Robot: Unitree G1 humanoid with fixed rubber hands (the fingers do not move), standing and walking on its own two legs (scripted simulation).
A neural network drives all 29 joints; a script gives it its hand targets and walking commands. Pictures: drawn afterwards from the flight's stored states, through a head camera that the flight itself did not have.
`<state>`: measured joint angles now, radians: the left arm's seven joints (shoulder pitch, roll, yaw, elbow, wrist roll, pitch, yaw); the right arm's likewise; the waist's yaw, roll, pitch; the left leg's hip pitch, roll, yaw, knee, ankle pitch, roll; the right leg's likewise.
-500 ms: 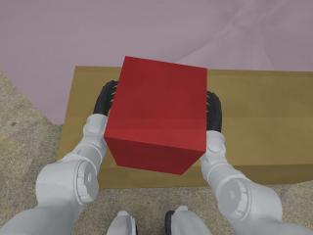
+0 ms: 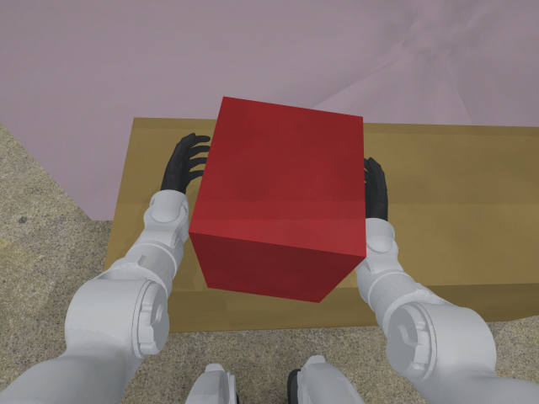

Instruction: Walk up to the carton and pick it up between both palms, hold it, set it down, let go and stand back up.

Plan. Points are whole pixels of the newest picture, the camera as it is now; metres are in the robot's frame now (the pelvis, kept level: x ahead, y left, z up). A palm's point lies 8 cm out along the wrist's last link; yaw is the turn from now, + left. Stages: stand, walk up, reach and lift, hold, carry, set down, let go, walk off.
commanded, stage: set down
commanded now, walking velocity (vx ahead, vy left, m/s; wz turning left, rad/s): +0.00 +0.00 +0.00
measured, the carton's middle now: (276, 211) +0.41 -0.01 -0.02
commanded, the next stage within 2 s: none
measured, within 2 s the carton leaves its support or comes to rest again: neither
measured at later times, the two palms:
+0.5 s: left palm (151, 164) +0.45 +0.17 +0.05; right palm (408, 195) +0.40 -0.20 +0.05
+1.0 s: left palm (138, 139) +0.45 +0.18 +0.10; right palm (424, 171) +0.40 -0.19 +0.10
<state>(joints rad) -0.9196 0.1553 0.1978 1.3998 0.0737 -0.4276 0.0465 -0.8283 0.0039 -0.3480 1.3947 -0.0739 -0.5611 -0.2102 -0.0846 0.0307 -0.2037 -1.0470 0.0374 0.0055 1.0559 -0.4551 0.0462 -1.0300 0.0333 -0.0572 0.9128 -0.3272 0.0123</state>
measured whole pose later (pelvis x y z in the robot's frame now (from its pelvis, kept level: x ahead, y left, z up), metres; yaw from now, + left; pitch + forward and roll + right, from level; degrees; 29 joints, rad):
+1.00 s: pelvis +0.00 -0.02 +0.04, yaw +3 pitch +17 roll -2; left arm -0.89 0.35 -0.03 1.24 -0.22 -0.20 -0.06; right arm -0.74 -0.06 -0.08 1.02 0.21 -0.22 -0.25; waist -0.13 0.00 -0.14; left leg -0.73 0.00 -0.04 0.76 -0.32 0.01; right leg -0.72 0.02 -0.07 0.65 -0.23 -0.02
